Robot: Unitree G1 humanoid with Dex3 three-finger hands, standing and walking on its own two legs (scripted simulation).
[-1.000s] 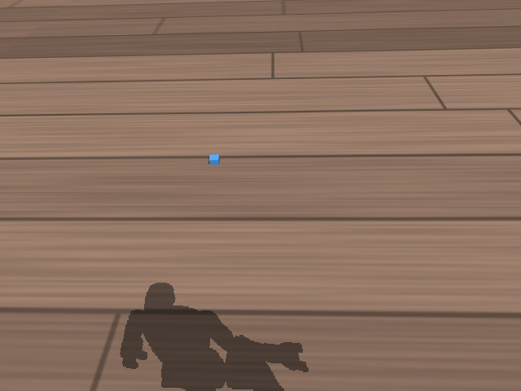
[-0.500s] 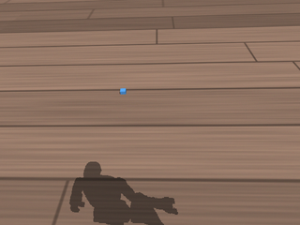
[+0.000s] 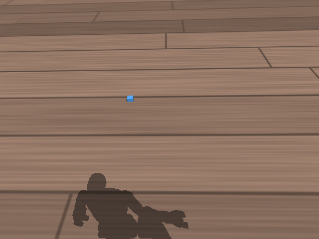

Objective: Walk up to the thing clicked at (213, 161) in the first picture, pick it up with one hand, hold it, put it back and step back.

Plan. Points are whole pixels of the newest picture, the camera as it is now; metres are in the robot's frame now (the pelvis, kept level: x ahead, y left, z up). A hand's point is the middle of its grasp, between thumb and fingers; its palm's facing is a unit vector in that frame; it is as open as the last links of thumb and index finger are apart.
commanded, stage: stand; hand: left
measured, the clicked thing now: (130, 98) +1.42 +0.38 -0.76
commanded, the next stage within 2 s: walk up in 0.12 s
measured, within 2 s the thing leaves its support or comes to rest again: neither
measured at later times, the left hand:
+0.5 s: hand out of the picture +0.09 +0.37 -0.18, palm faces +0.02 -0.92 -0.39, open 7.4 cm
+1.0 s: hand (86, 150) +0.44 +0.32 -0.14, palm faces -0.01 -0.93 -0.37, open 7.3 cm
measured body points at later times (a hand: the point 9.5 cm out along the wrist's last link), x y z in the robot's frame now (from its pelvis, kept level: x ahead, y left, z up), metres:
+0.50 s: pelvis +0.07 +0.07 -0.03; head +0.08 +0.09 +0.42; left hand +0.09 +0.42 -0.15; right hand +0.16 -0.27 -0.11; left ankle +0.11 +0.19 -0.75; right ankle +0.00 -0.09 -0.71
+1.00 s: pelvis +0.30 +0.06 -0.02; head +0.32 +0.04 +0.42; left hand +0.44 +0.37 -0.11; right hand +0.32 -0.25 -0.16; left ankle +0.19 +0.20 -0.67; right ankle +0.37 -0.05 -0.75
